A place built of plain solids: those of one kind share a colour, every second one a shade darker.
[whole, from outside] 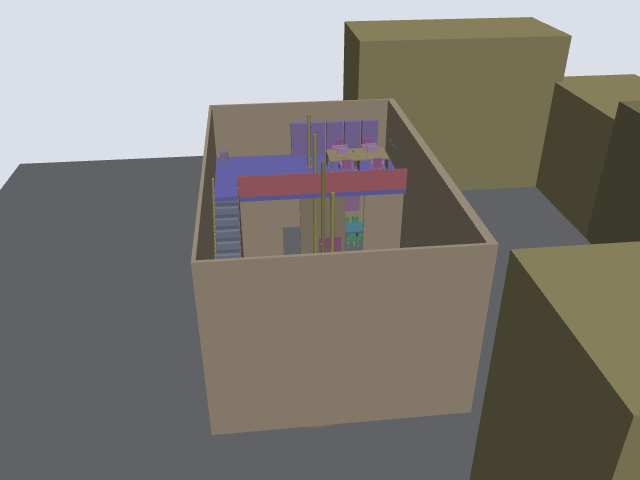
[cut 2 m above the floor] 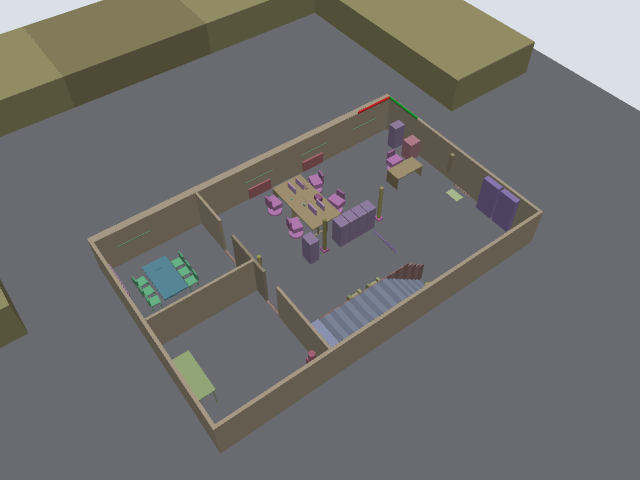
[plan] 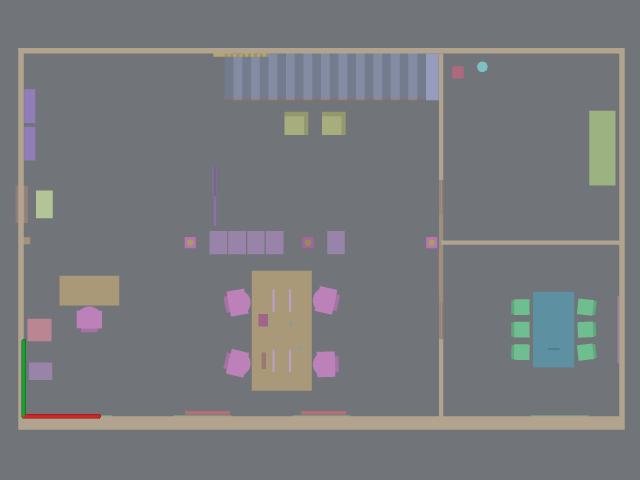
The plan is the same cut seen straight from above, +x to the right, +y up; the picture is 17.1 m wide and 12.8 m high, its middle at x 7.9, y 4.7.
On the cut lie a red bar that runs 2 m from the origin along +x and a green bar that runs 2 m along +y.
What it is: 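An old warehouse or works floor of two storeys fitted out as an office in the 2010s; 15.9 x 9.7 m, the upper floor cut back to a gallery 5.16 m deep at the east end, 4.73 m up; the hall 7.73 m high; one straight stair of 24 risers of 0.197 m along the north wall, 1.11 m clear between its wall rail and its guard; guards 0.98 m over the nosings and 1.06 m on the gallery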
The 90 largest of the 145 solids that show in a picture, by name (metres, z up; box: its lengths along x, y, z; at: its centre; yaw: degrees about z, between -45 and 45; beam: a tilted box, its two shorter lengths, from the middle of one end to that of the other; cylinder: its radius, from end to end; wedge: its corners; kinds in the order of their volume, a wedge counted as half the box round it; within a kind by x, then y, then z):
{
 "ring_works_1": {"box": [6.0, 13.07, 9.85], "at": [-6.81, -5.54, 4.88]},
 "ring_works_2": {"box": [8.95, 6.0, 7.75], "at": [-0.53, -14.57, 3.83]},
 "ring_works_3": {"box": [8.59, 6.0, 8.3], "at": [8.24, -14.57, 4.1]},
 "ring_works_4": {"box": [8.36, 6.0, 7.29], "at": [16.71, -14.57, 3.6]},
 "ring_works_5": {"box": [6.0, 13.07, 10.12], "at": [22.69, -5.54, 5.01]},
 "wall_1": {"box": [0.15, 9.97, 7.78], "at": [-0.07, 4.83, 3.84]},
 "wall_2": {"box": [16.18, 0.36, 7.78], "at": [7.94, -0.18, 3.84]},
 "wall_3": {"box": [16.18, 0.15, 7.78], "at": [7.94, 9.74, 3.84]},
 "wall_4": {"box": [0.12, 2.05, 4.48], "at": [11.13, 1.03, 2.19]},
 "wall_5": {"box": [0.12, 2.37, 4.48], "at": [11.13, 4.21, 2.19]},
 "wall_6": {"box": [0.12, 3.36, 4.48], "at": [11.13, 7.99, 2.19]},
 "wall_7": {"box": [4.75, 0.12, 4.48], "at": [13.51, 4.63, 2.19]},
 "wall_8": {"box": [0.15, 9.97, 7.78], "at": [15.96, 4.83, 3.84]},
 "main_steps_1": {"box": [0.24, 1.2, 0.25], "at": [5.48, 9.07, 0.07]},
 "main_steps_2": {"box": [0.24, 1.2, 0.44], "at": [5.71, 9.07, 0.17]},
 "main_steps_3": {"box": [0.24, 1.2, 0.64], "at": [5.95, 9.07, 0.27]},
 "main_steps_4": {"box": [0.24, 1.2, 0.84], "at": [6.18, 9.07, 0.37]},
 "main_steps_5": {"box": [0.24, 1.2, 1.03], "at": [6.41, 9.07, 0.47]},
 "main_steps_6": {"box": [0.24, 1.2, 1.23], "at": [6.64, 9.07, 0.57]},
 "main_steps_7": {"box": [0.24, 1.2, 1.43], "at": [6.88, 9.07, 0.66]},
 "main_steps_8": {"box": [0.24, 1.2, 1.63], "at": [7.11, 9.07, 0.76]},
 "main_steps_9": {"box": [0.24, 1.2, 1.82], "at": [7.34, 9.07, 0.86]},
 "main_steps_10": {"box": [0.24, 1.2, 2.02], "at": [7.58, 9.07, 0.96]},
 "main_steps_11": {"box": [0.24, 1.2, 2.22], "at": [7.81, 9.07, 1.06]},
 "main_steps_12": {"box": [0.24, 1.2, 2.41], "at": [8.04, 9.07, 1.16]},
 "main_steps_13": {"box": [0.24, 1.2, 2.61], "at": [8.28, 9.07, 1.26]},
 "main_steps_14": {"box": [0.24, 1.2, 2.81], "at": [8.51, 9.07, 1.35]},
 "main_steps_15": {"box": [0.24, 1.2, 3.0], "at": [8.74, 9.07, 1.45]},
 "main_steps_16": {"box": [0.24, 1.2, 3.2], "at": [8.97, 9.07, 1.55]},
 "main_steps_17": {"box": [0.24, 1.2, 3.4], "at": [9.21, 9.07, 1.65]},
 "main_steps_18": {"box": [0.24, 1.2, 3.6], "at": [9.44, 9.07, 1.75]},
 "main_steps_19": {"box": [0.24, 1.2, 3.79], "at": [9.67, 9.07, 1.85]},
 "main_steps_20": {"box": [0.24, 1.2, 3.99], "at": [9.91, 9.07, 1.95]},
 "main_steps_21": {"box": [0.24, 1.2, 4.19], "at": [10.14, 9.07, 2.04]},
 "main_steps_22": {"box": [0.24, 1.2, 4.38], "at": [10.37, 9.07, 2.14]},
 "main_steps_23": {"box": [0.24, 1.2, 4.58], "at": [10.61, 9.07, 2.24]},
 "gallery_level_1": {"box": [5.16, 9.68, 0.3], "at": [13.3, 4.83, 4.58]},
 "shelf_1": {"box": [0.3, 0.9, 1.95], "at": [0.16, 7.27, 0.93]},
 "shelf_2": {"box": [0.3, 0.9, 1.95], "at": [0.16, 8.27, 0.93]},
 "shelf_3": {"box": [0.3, 0.9, 1.95], "at": [15.72, 1.0, 5.65]},
 "shelf_4": {"box": [0.3, 0.9, 1.95], "at": [15.72, 2.0, 5.65]},
 "shelf_5": {"box": [0.3, 0.9, 1.95], "at": [15.72, 3.0, 5.65]},
 "shelf_6": {"box": [0.3, 0.9, 1.95], "at": [15.72, 4.0, 5.65]},
 "shelf_7": {"box": [0.3, 0.9, 1.95], "at": [15.72, 5.0, 5.65]},
 "filing_cabinet_1": {"box": [0.62, 0.47, 1.37], "at": [0.45, 1.2, 0.64]},
 "filing_cabinet_2": {"box": [0.47, 0.62, 1.37], "at": [5.19, 4.63, 0.64]},
 "filing_cabinet_3": {"box": [0.47, 0.62, 1.37], "at": [5.69, 4.63, 0.64]},
 "filing_cabinet_4": {"box": [0.47, 0.62, 1.37], "at": [6.19, 4.63, 0.64]},
 "filing_cabinet_5": {"box": [0.47, 0.62, 1.37], "at": [6.69, 4.63, 0.64]},
 "filing_cabinet_6": {"box": [0.47, 0.62, 1.37], "at": [8.33, 4.63, 0.64]},
 "filing_cabinet_7": {"box": [0.56, 0.42, 0.65], "at": [15.43, 9.22, 5.0]},
 "main_back_fill_1": {"box": [0.35, 1.25, 4.49], "at": [10.9, 9.05, 2.18]},
 "desk_1": {"box": [1.6, 0.8, 0.07], "at": [1.75, 3.35, 0.69]},
 "desk_2": {"box": [0.8, 1.6, 0.07], "at": [6.48, 1.48, 0.69]},
 "desk_3": {"box": [0.8, 1.6, 0.07], "at": [6.48, 3.08, 0.69]},
 "desk_4": {"box": [0.8, 1.6, 0.07], "at": [7.28, 1.48, 0.69]},
 "desk_5": {"box": [0.8, 1.6, 0.07], "at": [7.28, 3.08, 0.69]},
 "desk_6": {"box": [0.8, 1.6, 0.07], "at": [13.35, 1.23, 5.42]},
 "desk_7": {"box": [0.8, 1.6, 0.07], "at": [13.35, 2.83, 5.42]},
 "desk_8": {"box": [0.8, 1.6, 0.07], "at": [14.15, 1.23, 5.42]},
 "desk_9": {"box": [0.8, 1.6, 0.07], "at": [14.15, 2.83, 5.42]},
 "club_1": {"box": [0.12, 0.62, 0.63], "at": [7.01, 7.81, 0.27]},
 "club_2": {"box": [0.64, 0.62, 0.48], "at": [7.27, 7.81, 0.19]},
 "club_3": {"box": [0.64, 0.12, 0.79], "at": [7.27, 8.06, 0.34]},
 "club_4": {"box": [0.12, 0.62, 0.63], "at": [7.53, 7.81, 0.27]},
 "club_5": {"box": [0.12, 0.62, 0.63], "at": [8.01, 7.81, 0.27]},
 "club_6": {"box": [0.64, 0.62, 0.48], "at": [8.27, 7.81, 0.19]},
 "club_7": {"box": [0.64, 0.12, 0.79], "at": [8.27, 8.06, 0.34]},
 "club_8": {"box": [0.12, 0.62, 0.63], "at": [8.53, 7.81, 0.27]},
 "post_1": {"cylinder": 0.09, "from": [4.44, 4.63, 0.0], "to": [4.44, 4.63, 7.73]},
 "post_2": {"cylinder": 0.09, "from": [7.58, 4.63, 0.0], "to": [7.58, 4.63, 7.73]},
 "post_3": {"cylinder": 0.09, "from": [10.88, 4.63, 0.0], "to": [10.88, 4.63, 7.73]},
 "post_4": {"cylinder": 0.09, "from": [13.86, 4.63, 4.73], "to": [13.86, 4.63, 7.73]},
 "task_chair_1": {"box": [0.68, 0.48, 0.26], "at": [1.75, 2.58, 0.58], "yaw": -0.4},
 "task_chair_2": {"cylinder": 0.33, "from": [1.75, 2.6, 0.0], "to": [1.75, 2.6, 0.1]},
 "task_chair_3": {"box": [0.48, 0.68, 0.26], "at": [5.7, 1.41, 0.58], "yaw": -13.6},
 "task_chair_4": {"box": [0.48, 0.68, 0.26], "at": [5.7, 3.03, 0.58], "yaw": 10.1},
 "task_chair_5": {"cylinder": 0.33, "from": [5.72, 1.41, 0.0], "to": [5.72, 1.41, 0.1]},
 "task_chair_6": {"box": [0.48, 0.68, 0.26], "at": [8.06, 1.38, 0.58], "yaw": 1.7},
 "task_chair_7": {"box": [0.48, 0.68, 0.26], "at": [8.06, 3.09, 0.58], "yaw": -12.5},
 "task_chair_8": {"box": [0.48, 0.68, 0.26], "at": [12.57, 2.82, 5.31], "yaw": 3.3},
 "gallery_guard_1": {"box": [0.05, 8.48, 1.11], "at": [10.74, 4.24, 5.23]},
 "printer_1": {"box": [0.64, 0.6, 1.09], "at": [0.42, 2.3, 0.49]},
 "meeting_table_1": {"box": [1.1, 2.03, 0.07], "at": [14.13, 2.31, 0.7]},
 "radiator_1": {"box": [1.2, 0.1, 0.6], "at": [4.9, 0.09, 0.42]},
 "radiator_2": {"box": [1.2, 0.1, 0.6], "at": [8.0, 0.09, 0.42]},
 "water_cooler_1": {"box": [0.31, 0.33, 1.03], "at": [11.58, 9.17, 0.47]},
 "whiteboard_1": {"box": [0.04, 1.8, 1.2], "at": [15.86, 2.31, 1.5]},
 "bar_table_1": {"box": [0.7, 2.0, 0.06], "at": [15.43, 7.15, 1.05]},
 "extinguisher_hold_1": {"box": [0.2, 0.19, 1.1], "at": [0.08, 4.68, 1.09]}
}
